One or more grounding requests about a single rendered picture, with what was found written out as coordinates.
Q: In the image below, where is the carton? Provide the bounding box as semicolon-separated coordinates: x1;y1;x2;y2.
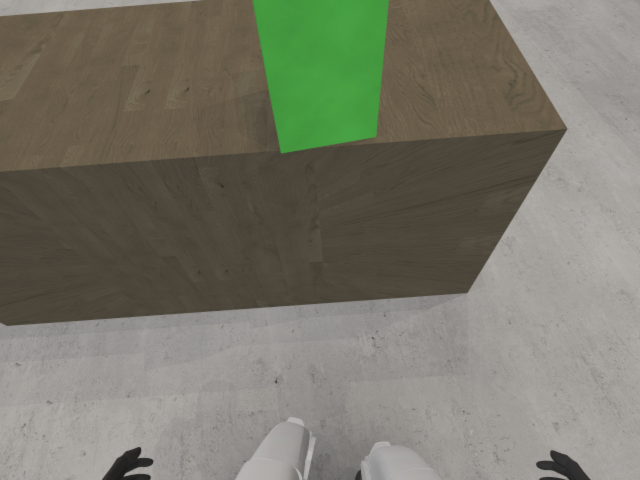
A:
252;0;389;153

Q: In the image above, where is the robot left hand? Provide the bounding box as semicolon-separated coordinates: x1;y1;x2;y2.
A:
102;447;153;480

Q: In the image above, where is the left robot shin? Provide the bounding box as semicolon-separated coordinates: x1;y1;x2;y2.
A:
286;417;305;427

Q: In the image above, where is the robot right hand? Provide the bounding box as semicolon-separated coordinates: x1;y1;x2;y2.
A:
536;450;590;480

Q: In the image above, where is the pedestal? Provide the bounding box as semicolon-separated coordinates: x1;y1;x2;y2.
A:
0;0;567;326

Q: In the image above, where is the left robot thigh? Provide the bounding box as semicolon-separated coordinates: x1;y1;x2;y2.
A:
235;422;316;480

